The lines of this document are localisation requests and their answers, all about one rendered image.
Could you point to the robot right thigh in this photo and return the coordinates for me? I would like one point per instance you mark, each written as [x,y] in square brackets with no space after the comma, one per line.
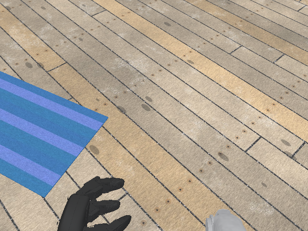
[223,222]

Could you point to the robot right shin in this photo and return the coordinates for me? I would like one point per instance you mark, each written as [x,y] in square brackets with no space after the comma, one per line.
[223,211]

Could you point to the robot left hand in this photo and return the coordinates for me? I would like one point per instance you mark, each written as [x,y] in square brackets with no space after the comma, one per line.
[82,207]

